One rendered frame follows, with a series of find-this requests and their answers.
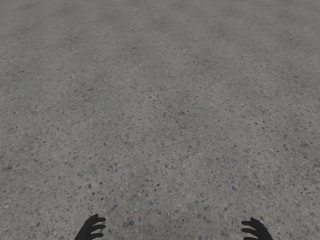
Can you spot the left robot hand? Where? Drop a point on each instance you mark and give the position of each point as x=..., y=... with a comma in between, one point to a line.
x=88, y=228

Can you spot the right robot hand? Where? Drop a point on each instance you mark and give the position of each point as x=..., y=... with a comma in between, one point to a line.
x=261, y=232

